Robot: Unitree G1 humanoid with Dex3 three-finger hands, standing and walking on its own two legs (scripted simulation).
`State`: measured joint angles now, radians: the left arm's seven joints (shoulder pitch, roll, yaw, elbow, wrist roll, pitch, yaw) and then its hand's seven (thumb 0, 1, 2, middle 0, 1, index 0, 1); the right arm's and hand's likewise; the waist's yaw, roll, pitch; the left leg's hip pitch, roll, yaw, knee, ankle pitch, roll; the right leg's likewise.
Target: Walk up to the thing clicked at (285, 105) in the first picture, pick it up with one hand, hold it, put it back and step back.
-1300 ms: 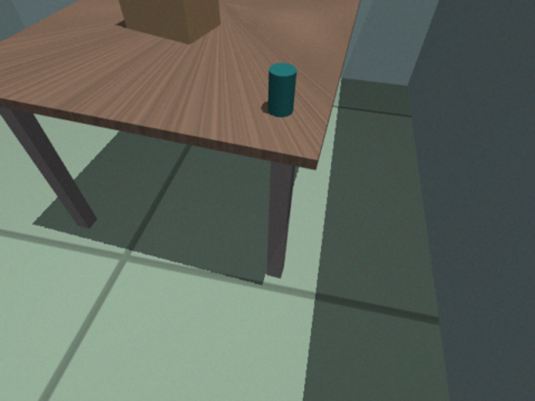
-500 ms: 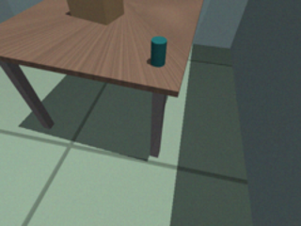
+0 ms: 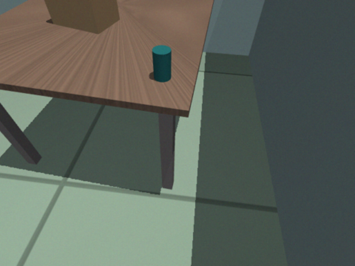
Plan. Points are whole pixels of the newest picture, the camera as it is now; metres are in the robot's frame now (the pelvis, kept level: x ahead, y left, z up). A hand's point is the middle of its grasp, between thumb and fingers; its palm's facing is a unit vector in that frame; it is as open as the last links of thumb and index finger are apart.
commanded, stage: walk up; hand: left
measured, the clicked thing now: (162, 64) +0.78 +0.04 +0.04
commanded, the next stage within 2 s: none
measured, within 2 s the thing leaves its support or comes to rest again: neither
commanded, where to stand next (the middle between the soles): +0.27 -0.06 m, yaw -12 degrees
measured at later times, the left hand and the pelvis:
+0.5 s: hand (92, 257) +0.19 +0.21 -0.16, palm faces -0.13 -0.92 -0.36, open 7.4 cm; pelvis +0.15 -0.05 -0.02, yaw -8 degrees
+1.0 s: hand (117, 184) +0.40 +0.18 -0.15, palm faces -0.27 -0.87 -0.41, open 7.4 cm; pelvis +0.22 -0.05 -0.02, yaw -13 degrees
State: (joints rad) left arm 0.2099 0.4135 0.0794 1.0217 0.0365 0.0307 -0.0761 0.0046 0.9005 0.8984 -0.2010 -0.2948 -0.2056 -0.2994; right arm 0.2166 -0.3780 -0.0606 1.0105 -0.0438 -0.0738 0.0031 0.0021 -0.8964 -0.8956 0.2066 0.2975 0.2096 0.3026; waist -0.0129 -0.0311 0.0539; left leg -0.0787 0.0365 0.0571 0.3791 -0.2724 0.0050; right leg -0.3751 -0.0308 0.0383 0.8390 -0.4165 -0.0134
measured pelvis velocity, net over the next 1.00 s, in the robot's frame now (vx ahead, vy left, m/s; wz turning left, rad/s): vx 0.22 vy -0.05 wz -0.23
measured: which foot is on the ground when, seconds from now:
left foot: down 0.00-0.14, up 0.16-0.50, down 0.52-1.00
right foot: up 0.00-0.10, down 0.12-0.54, up 0.56-0.78, down 0.80-1.00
